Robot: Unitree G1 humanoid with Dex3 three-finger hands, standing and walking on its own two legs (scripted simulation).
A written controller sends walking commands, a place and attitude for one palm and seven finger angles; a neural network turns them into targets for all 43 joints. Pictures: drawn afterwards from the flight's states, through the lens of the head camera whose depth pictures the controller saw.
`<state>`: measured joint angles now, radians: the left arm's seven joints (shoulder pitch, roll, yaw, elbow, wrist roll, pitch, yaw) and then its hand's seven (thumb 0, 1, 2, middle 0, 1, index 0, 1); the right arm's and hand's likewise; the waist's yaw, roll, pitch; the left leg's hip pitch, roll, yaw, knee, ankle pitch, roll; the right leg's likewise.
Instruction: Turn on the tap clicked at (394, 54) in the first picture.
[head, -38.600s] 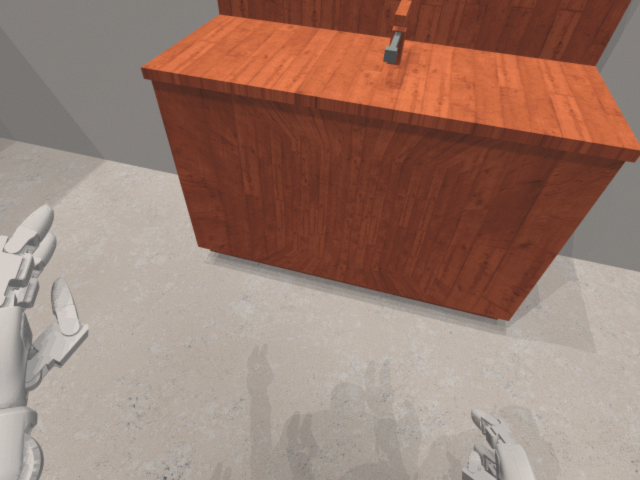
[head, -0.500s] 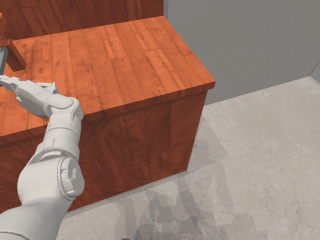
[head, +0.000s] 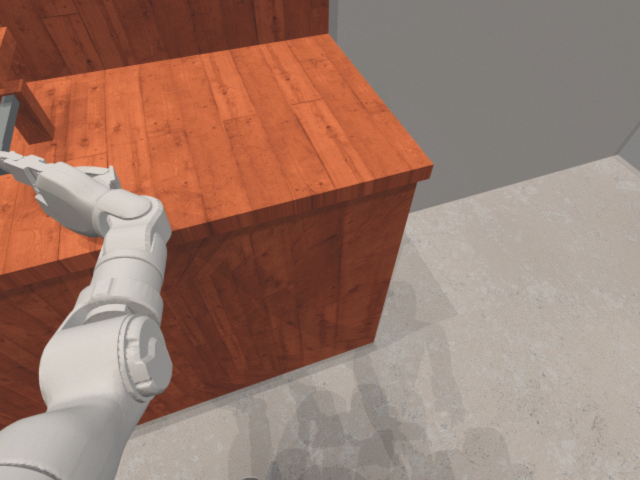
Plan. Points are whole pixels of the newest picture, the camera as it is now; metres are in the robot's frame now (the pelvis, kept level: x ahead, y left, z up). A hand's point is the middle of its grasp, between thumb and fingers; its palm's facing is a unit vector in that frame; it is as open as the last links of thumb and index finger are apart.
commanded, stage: push the lever round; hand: left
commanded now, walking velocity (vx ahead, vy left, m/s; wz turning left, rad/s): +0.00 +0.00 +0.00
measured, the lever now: out of the picture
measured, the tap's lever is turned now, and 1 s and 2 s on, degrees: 0 0 0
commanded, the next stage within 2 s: lift the hand up off the lever in 1.02 s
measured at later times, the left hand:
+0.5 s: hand (111, 175) +0.48 +0.24 +0.13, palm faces +0.86 -0.50 -0.13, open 8.5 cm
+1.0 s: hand (111, 175) +0.48 +0.24 +0.13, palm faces +0.86 -0.50 -0.13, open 8.5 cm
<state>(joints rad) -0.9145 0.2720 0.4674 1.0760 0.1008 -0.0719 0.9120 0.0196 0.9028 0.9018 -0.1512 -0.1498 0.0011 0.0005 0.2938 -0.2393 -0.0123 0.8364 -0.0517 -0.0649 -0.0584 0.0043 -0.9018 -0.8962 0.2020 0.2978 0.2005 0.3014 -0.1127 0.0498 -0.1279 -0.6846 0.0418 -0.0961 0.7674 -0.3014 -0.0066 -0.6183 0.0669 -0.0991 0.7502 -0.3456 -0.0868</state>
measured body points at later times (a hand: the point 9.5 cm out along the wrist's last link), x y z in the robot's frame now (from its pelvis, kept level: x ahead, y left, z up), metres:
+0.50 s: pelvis +0.00 +0.00 +0.00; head +0.05 -0.01 +0.45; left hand +0.43 +0.27 +0.14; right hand +0.04 -0.26 -0.13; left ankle +0.05 +0.16 -0.70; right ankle +0.01 -0.06 -0.71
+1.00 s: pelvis +0.00 +0.00 +0.00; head +0.05 -0.01 +0.45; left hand +0.43 +0.27 +0.14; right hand +0.05 -0.27 -0.13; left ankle +0.05 +0.16 -0.70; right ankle +0.01 -0.06 -0.71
